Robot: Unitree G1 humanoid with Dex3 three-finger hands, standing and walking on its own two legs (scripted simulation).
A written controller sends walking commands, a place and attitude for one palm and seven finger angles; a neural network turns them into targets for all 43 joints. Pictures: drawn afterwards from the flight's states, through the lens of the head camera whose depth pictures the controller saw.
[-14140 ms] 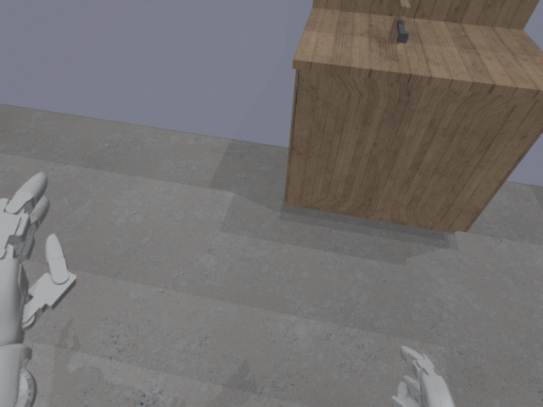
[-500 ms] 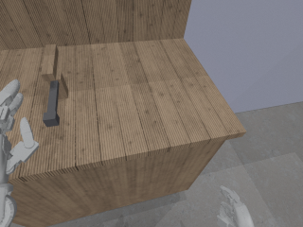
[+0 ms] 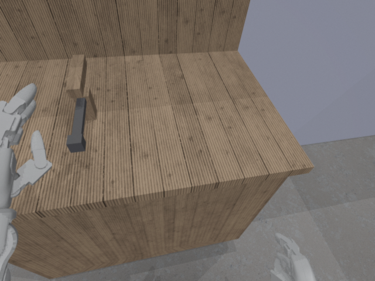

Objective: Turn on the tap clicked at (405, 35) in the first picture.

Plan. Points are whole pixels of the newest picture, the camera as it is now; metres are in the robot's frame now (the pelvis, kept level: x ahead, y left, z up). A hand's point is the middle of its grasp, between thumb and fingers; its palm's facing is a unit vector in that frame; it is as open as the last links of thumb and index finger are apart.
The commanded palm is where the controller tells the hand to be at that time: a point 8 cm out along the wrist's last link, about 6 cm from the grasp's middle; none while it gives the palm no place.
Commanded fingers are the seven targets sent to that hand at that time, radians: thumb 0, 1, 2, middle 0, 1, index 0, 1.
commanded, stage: turn the palm inward beside the body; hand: left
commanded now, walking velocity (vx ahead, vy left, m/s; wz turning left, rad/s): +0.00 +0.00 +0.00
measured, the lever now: (76, 143) +0.34 +0.28 +0.09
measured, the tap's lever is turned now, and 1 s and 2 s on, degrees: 0 0 0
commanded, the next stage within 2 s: none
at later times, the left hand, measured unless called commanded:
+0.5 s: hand (51, 192) +0.20 +0.23 +0.16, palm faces +0.55 -0.79 -0.28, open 7.4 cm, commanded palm +0.15 +0.25 +0.17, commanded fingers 0.00 0.90 0.90 -0.20 -0.30 -0.20 -0.30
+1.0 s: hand (79, 199) +0.20 +0.20 +0.14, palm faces +0.43 -0.87 -0.24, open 7.4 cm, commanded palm +0.15 +0.24 +0.16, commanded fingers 0.00 0.90 0.90 -0.20 -0.30 -0.20 -0.30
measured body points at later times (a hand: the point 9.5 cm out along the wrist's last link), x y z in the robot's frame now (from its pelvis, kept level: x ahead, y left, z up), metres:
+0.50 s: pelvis -0.02 -0.06 -0.02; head -0.03 -0.08 +0.43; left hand +0.16 +0.27 +0.18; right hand +0.20 -0.27 -0.10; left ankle +0.00 +0.08 -0.74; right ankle +0.02 -0.13 -0.74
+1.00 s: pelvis +0.02 -0.05 -0.02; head +0.01 -0.08 +0.43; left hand +0.17 +0.24 +0.15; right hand +0.21 -0.29 -0.10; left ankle +0.00 +0.08 -0.74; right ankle +0.02 -0.13 -0.74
